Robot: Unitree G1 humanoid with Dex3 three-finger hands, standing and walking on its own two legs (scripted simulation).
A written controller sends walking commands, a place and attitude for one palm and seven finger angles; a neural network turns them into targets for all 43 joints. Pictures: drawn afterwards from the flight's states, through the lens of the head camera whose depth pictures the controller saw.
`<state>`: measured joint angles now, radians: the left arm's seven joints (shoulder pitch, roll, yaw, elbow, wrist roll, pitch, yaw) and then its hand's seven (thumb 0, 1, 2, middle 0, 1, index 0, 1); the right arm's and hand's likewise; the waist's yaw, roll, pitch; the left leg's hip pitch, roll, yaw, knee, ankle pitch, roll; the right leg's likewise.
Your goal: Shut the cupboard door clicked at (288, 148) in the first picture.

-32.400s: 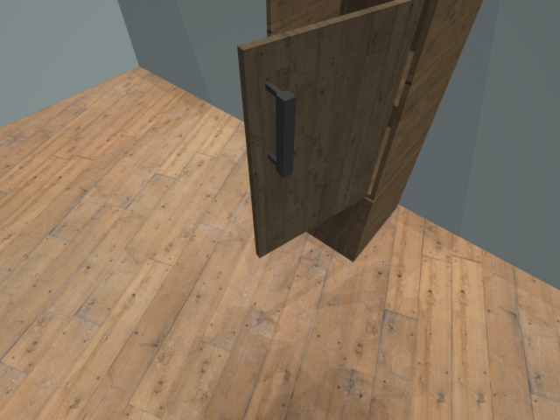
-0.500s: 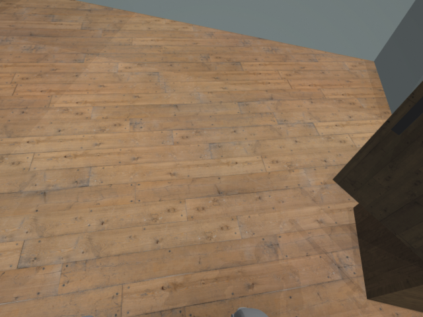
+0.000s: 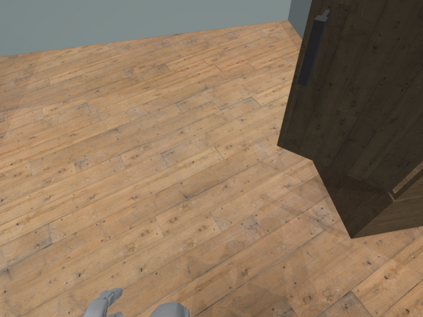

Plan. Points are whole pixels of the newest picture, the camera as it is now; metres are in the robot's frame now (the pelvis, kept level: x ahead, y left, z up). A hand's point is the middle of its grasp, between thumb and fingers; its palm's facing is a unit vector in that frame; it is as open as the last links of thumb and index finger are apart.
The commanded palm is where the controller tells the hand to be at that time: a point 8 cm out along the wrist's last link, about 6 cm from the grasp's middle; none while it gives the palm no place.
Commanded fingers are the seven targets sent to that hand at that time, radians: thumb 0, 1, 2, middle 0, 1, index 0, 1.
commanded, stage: turn to face it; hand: left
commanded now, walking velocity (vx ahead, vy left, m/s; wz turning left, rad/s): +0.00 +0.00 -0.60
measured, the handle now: (314, 49) +0.70 -0.25 +0.10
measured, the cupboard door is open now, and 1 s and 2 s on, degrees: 48 48 48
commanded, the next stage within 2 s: take the last steps up to it in 0.82 s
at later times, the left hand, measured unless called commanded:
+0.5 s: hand out of the picture +0.14 +0.24 -0.16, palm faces -0.21 -0.95 -0.22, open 7.4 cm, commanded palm none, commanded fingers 0.00 0.90 0.90 -0.20 -0.30 -0.20 -0.30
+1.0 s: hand (161, 289) +0.19 +0.13 -0.15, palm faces -0.46 -0.86 -0.23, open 7.4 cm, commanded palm none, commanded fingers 0.00 0.90 0.90 -0.20 -0.30 -0.20 -0.30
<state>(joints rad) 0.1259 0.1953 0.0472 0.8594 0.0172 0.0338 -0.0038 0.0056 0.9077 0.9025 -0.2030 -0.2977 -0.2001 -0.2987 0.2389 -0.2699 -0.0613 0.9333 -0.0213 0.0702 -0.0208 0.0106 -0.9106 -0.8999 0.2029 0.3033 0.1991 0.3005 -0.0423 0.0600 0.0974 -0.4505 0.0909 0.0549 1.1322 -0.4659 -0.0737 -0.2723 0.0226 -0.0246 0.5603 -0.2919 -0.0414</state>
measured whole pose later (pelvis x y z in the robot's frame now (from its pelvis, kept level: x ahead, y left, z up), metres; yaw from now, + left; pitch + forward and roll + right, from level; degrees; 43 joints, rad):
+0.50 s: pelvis +0.02 +0.05 +0.01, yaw -16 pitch +1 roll -2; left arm 0.20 0.28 0.10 0.91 0.02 0.08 -0.03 0.01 0.91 0.90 -0.20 -0.30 -0.20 -0.30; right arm 0.19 -0.19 -0.01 0.86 -0.04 0.01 -0.03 0.01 -0.91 -0.90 0.21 0.30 0.20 0.30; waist 0.02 -0.03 0.07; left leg -0.24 0.10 0.12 0.50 -0.28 0.00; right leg -0.49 0.01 0.00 1.13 -0.45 0.06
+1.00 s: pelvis +0.03 +0.00 +0.01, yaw -28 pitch +1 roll +0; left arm 0.19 0.18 0.04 0.93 0.02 0.02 0.00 0.01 0.91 0.90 -0.20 -0.30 -0.20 -0.30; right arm 0.24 -0.23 -0.05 0.96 -0.02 0.05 -0.01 0.01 -0.91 -0.90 0.20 0.30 0.20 0.30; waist -0.03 0.02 0.04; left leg -0.46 0.07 0.03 0.94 -0.40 -0.08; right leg -0.20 0.01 0.00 0.46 -0.28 -0.03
